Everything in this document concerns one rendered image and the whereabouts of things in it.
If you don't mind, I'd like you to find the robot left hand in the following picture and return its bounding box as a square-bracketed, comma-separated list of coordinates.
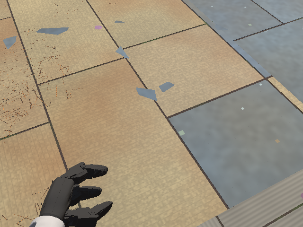
[39, 162, 113, 227]

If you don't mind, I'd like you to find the left robot forearm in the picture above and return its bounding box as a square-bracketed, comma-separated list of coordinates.
[29, 216, 65, 227]

